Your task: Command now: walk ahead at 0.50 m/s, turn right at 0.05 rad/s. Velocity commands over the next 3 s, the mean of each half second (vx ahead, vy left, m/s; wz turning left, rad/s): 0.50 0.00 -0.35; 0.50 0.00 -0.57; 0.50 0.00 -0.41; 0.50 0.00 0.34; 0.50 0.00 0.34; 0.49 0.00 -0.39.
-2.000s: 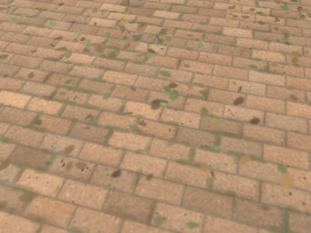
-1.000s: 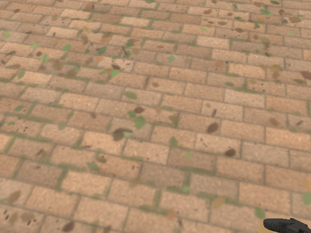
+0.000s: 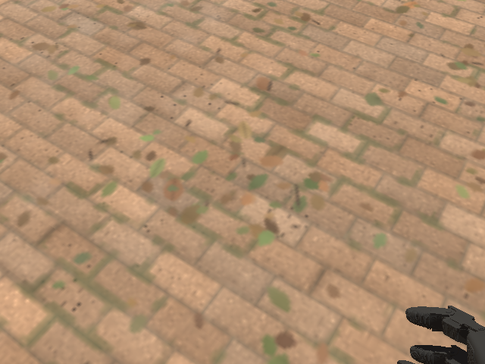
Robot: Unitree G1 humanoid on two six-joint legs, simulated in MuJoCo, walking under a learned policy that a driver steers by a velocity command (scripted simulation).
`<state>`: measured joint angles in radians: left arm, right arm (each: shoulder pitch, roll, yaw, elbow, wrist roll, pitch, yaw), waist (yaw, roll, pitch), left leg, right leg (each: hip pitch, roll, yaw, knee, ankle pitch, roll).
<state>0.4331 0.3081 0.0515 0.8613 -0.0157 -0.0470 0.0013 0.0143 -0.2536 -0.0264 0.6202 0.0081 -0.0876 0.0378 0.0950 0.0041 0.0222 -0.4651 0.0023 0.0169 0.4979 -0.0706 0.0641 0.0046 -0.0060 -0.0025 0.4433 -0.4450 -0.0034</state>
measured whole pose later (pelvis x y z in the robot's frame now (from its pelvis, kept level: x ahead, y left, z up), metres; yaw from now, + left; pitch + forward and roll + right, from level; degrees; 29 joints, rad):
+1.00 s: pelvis +0.54 -0.10 +0.00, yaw -31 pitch +2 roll -1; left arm 0.39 0.30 0.08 0.72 -0.02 -0.03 0.02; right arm 0.03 -0.29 -0.04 0.69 0.00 -0.11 0.02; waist 0.08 0.04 0.01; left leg -0.46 0.00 -0.08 0.46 -0.03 -0.02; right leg -0.08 0.11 0.22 0.49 -0.42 -0.05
